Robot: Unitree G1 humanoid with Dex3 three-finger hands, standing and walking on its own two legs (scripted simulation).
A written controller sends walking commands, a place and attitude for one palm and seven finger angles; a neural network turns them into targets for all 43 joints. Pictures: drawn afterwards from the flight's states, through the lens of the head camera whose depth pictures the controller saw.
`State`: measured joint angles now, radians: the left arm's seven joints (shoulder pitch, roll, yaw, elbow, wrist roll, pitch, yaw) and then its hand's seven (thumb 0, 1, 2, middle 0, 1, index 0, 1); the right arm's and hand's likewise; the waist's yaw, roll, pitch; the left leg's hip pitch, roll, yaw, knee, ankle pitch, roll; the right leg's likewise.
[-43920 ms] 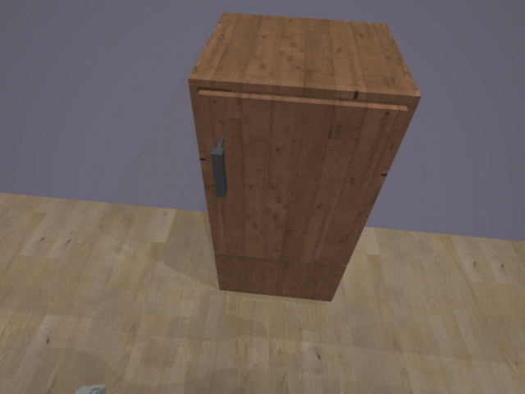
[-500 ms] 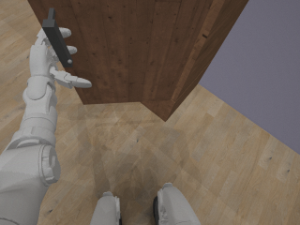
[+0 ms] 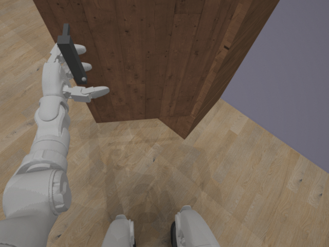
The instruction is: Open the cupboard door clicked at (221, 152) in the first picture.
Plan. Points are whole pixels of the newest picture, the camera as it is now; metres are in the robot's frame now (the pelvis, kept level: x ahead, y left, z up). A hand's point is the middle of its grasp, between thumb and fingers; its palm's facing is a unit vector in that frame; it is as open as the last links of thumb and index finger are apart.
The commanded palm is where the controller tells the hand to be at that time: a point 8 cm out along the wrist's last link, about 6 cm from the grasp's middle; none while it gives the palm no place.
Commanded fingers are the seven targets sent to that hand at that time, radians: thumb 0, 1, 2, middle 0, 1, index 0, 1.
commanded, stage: close the thumb around the handle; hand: left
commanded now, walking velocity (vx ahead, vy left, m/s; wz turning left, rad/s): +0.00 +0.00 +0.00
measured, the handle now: (74, 55) +0.56 +0.18 +0.06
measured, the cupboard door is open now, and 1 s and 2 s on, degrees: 47 65 87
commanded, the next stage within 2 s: pull the door open along its arc in 0.42 s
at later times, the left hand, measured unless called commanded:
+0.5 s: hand (84, 80) +0.50 +0.16 +0.05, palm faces +0.04 -1.00 -0.02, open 6.1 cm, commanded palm +0.47 +0.20 +0.05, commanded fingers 0.00 0.90 0.90 -0.40 -1.35 -0.40 -1.35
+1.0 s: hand (97, 119) +0.39 +0.12 +0.05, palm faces +0.06 -1.00 +0.05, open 6.4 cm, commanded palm +0.34 +0.19 +0.05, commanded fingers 0.00 0.90 0.90 -0.40 -1.35 -0.40 -1.35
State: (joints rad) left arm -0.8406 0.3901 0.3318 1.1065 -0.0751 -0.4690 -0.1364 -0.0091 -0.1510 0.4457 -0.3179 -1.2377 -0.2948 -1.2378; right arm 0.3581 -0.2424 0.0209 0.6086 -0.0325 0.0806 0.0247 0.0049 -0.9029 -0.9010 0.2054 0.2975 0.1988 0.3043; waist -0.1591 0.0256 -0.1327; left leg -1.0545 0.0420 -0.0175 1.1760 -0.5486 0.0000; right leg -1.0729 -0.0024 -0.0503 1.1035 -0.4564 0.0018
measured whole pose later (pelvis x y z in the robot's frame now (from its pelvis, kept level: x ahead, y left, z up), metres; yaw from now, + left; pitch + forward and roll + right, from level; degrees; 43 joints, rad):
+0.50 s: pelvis -0.01 +0.00 +0.00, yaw +0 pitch +24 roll -2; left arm -0.84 0.39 0.34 1.11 -0.08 -0.47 -0.13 0.01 0.69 0.79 -0.32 -1.30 -0.31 -1.34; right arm 0.36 -0.25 0.02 0.62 -0.03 0.07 0.02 0.01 -0.90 -0.90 0.21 0.30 0.20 0.30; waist -0.16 0.02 -0.13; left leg -1.06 0.04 -0.02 1.18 -0.54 -0.01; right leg -1.08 0.00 -0.05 1.11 -0.45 -0.01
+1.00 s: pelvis +0.01 -0.01 +0.02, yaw -1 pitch +20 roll -1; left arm -0.28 0.13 0.16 0.56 -0.15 -0.45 -0.02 0.02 0.66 0.73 -0.31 -1.31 -0.32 -1.30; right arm 0.33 -0.23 -0.01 0.54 -0.01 0.06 0.04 0.01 -0.90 -0.90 0.20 0.30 0.20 0.30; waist -0.08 0.02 -0.17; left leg -0.88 0.05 0.02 1.06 -0.53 -0.01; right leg -0.93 0.01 -0.02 1.03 -0.45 0.00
